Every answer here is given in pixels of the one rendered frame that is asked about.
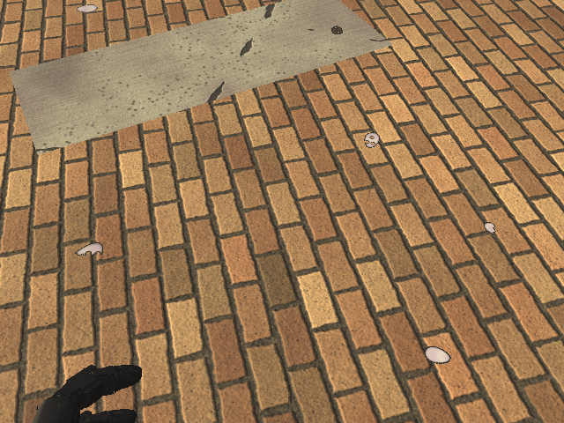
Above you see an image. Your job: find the robot left hand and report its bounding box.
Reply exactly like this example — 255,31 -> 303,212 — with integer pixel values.
33,365 -> 142,423

